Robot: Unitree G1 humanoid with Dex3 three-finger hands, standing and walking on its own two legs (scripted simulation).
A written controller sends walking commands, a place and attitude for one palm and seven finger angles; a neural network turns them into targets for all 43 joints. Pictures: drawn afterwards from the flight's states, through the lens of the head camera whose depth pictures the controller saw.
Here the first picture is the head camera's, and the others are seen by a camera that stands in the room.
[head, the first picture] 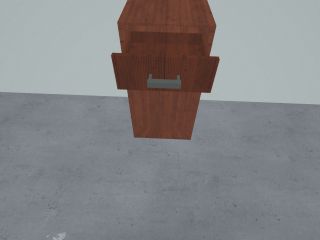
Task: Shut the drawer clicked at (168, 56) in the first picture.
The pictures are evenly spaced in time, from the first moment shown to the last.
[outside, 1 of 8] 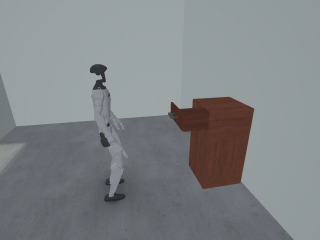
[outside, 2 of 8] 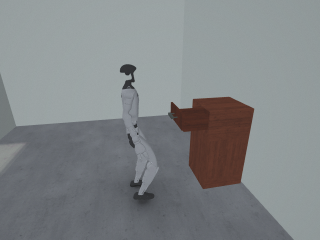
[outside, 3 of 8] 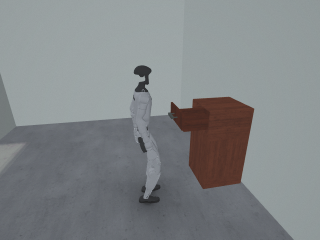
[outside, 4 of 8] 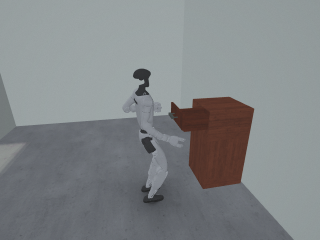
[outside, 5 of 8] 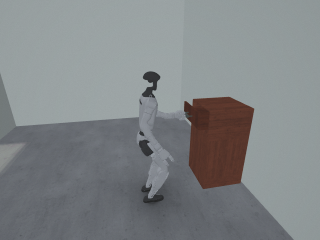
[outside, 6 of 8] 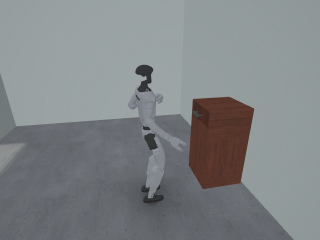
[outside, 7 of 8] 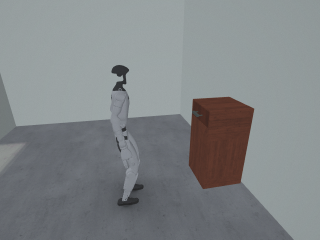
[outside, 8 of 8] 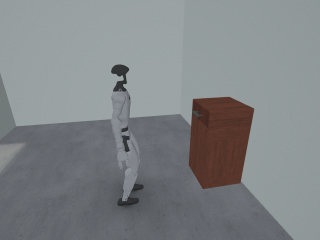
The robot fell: no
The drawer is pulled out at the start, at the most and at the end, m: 0.26 0.26 0.00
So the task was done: yes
